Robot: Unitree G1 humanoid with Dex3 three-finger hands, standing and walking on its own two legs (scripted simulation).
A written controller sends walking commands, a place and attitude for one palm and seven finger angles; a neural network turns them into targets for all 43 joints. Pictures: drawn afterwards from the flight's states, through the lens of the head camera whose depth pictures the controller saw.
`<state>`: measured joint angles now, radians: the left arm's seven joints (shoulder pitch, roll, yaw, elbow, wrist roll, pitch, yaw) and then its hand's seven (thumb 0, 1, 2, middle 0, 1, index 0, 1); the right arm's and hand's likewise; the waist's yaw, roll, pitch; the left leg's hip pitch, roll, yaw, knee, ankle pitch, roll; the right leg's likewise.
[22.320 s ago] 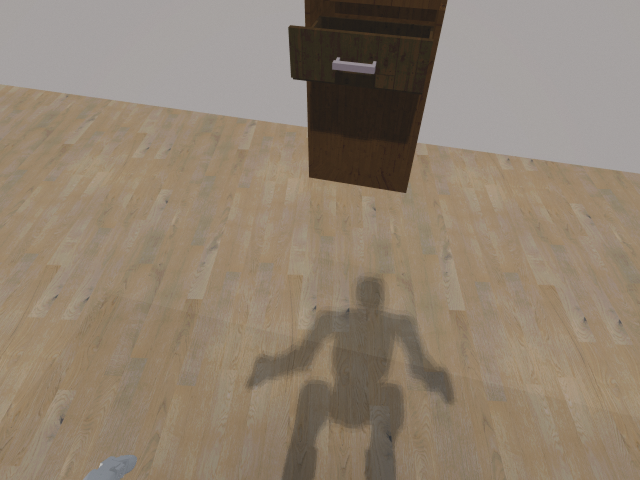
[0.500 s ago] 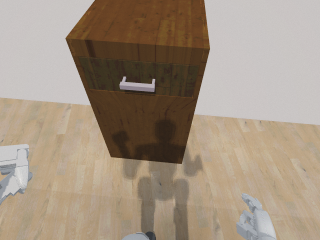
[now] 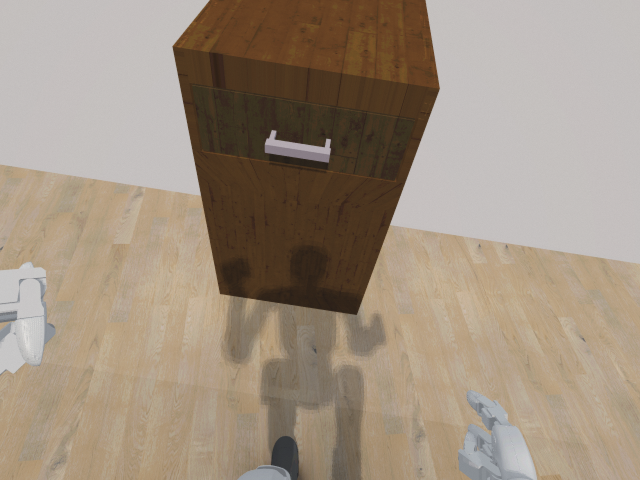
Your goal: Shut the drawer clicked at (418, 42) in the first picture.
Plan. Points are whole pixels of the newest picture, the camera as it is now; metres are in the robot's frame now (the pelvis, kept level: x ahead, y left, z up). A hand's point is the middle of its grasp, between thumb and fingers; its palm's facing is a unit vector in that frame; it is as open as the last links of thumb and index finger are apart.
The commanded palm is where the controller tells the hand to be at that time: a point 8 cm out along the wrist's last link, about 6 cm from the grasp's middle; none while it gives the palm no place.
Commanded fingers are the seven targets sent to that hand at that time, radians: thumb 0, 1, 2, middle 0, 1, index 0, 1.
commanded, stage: step back with the hand held close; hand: left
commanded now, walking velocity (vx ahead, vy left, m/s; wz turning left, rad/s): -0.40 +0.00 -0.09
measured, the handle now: (299, 144) +0.74 +0.10 -0.04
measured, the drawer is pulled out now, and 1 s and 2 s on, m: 0.00 0.00 0.00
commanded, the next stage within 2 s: stop stepping back and stand still in 0.02 s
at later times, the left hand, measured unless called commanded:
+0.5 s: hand out of the picture -0.01 +0.31 +0.19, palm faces +0.36 -0.87 -0.34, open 3.3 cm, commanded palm -0.03 +0.35 +0.19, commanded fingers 0.00 0.90 0.90 -1.40 -1.60 -1.40 -1.60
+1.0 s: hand out of the picture -0.15 +0.38 +0.19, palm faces +0.44 -0.80 -0.40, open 3.2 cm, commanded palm -0.19 +0.40 +0.19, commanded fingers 0.00 0.90 0.90 -1.40 -1.60 -1.40 -1.60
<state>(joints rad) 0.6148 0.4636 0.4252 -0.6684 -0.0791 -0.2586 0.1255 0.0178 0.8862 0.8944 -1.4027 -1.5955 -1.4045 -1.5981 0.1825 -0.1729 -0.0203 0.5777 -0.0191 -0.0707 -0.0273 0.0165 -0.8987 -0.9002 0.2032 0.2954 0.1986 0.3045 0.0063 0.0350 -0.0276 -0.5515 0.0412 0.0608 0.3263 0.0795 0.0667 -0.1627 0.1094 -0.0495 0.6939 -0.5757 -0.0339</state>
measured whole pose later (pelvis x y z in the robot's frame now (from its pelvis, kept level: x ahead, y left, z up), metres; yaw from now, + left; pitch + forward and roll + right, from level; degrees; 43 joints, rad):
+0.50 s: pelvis -0.18 +0.08 -0.02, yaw -4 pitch -1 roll -4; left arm 0.63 0.44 0.46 -0.78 -0.05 -0.22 0.11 0.02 0.88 0.89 -1.41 -1.60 -1.41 -1.60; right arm 0.32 -0.18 -0.01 0.64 -0.01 -0.07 -0.05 0.02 -0.90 -0.90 0.20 0.30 0.20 0.30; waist 0.02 -0.10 -0.10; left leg -0.39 0.06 -0.01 0.87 -0.44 0.01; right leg -0.46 -0.04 -0.13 0.75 -0.44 -0.05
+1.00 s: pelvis -0.34 +0.13 -0.02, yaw -3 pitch -2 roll -3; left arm 0.51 0.44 0.45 -0.60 -0.04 -0.21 0.12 0.01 0.88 0.89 -1.41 -1.60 -1.41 -1.60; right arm 0.21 -0.19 -0.03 0.68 0.01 -0.06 -0.03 0.02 -0.90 -0.90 0.20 0.30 0.20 0.30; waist 0.04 0.00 -0.04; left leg -0.64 0.07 -0.02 1.35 -0.37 -0.01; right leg -0.19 0.04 -0.18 0.69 -0.47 -0.06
